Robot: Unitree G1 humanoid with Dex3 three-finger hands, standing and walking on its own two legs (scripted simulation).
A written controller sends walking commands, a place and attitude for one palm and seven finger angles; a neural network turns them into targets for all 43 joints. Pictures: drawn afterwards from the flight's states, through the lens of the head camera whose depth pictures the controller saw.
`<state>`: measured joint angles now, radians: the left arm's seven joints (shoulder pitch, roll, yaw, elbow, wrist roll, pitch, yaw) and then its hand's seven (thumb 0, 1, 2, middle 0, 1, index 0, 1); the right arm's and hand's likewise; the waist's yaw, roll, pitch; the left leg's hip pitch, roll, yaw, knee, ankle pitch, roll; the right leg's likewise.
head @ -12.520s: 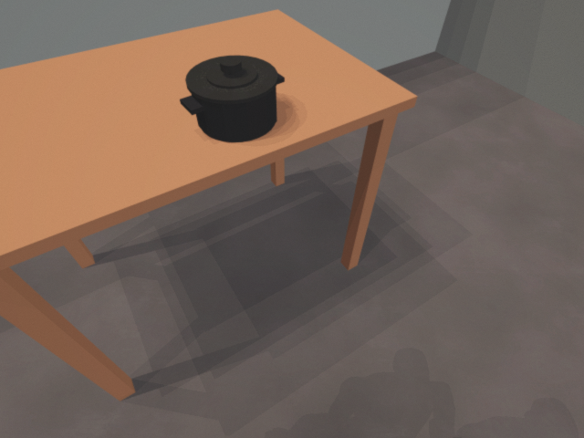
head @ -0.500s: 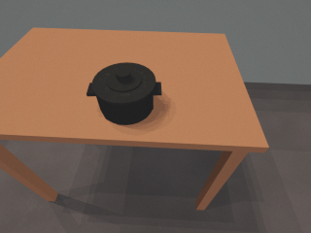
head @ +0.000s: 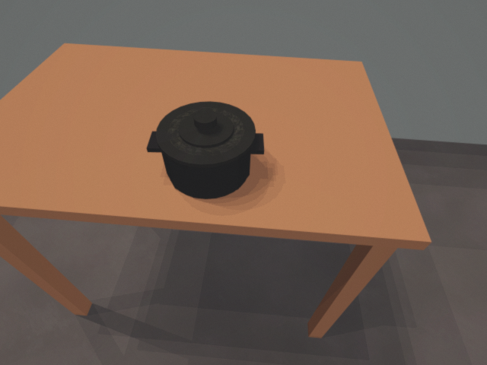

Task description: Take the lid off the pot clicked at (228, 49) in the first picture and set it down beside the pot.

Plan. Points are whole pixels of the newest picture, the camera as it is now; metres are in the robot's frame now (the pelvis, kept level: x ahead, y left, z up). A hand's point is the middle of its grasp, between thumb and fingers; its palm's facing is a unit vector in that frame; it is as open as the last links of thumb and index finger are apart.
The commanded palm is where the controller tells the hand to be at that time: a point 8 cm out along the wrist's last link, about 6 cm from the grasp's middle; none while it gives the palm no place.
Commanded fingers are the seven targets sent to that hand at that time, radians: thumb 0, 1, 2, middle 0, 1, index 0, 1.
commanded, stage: lift the closed hand beside the body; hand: left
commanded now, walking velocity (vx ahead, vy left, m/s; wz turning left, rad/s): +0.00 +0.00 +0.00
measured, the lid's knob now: (205, 119) +0.50 +0.12 +0.14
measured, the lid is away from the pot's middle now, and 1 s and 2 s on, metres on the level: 0.00 0.00 0.00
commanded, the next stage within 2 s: raise the hand higher, near the body in 0.54 s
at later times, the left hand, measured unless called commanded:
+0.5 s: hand (111, 363) +0.12 +0.19 +0.02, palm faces +0.32 -0.89 -0.32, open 3.2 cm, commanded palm +0.08 +0.23 +0.06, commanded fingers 0.00 0.90 0.90 -1.30 -1.50 -1.30 -1.50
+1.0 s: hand (94, 319) +0.16 +0.20 +0.09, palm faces +0.34 -0.82 -0.45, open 3.1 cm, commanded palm +0.10 +0.23 +0.13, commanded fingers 0.00 0.90 0.90 -1.30 -1.50 -1.30 -1.50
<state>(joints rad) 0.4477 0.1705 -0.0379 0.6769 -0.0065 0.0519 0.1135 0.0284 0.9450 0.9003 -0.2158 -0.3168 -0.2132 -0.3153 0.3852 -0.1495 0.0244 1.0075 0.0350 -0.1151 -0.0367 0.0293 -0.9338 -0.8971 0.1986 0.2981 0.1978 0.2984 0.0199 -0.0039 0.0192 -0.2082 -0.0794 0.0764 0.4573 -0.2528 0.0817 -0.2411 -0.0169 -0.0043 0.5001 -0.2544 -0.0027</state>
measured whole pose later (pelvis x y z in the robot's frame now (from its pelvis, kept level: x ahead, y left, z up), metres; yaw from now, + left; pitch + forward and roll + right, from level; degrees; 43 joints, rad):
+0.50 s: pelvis +0.01 -0.04 +0.00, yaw +3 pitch -2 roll -1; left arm 0.69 0.24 0.10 -0.19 -0.03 -0.05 0.07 0.01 0.90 0.90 -1.09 -1.27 -1.08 -1.27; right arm 0.18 -0.22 0.01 0.54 0.01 -0.15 -0.03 0.01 -0.91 -0.90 0.20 0.30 0.20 0.30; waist 0.08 0.03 -0.02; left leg -0.20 -0.04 0.00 0.52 -0.29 0.05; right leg -0.18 0.02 -0.09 0.48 -0.28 -0.04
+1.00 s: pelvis +0.02 -0.05 +0.00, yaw +2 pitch -3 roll +0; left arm 0.68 0.32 0.24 -0.34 -0.04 -0.11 0.08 0.02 0.90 0.90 -1.30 -1.50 -1.29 -1.50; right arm 0.18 -0.23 -0.03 0.63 0.02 -0.17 -0.07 0.02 -0.90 -0.90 0.20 0.30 0.20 0.30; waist 0.06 0.06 0.01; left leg -0.13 -0.01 0.01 0.45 -0.27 0.02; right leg -0.12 0.05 -0.07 0.41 -0.25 -0.06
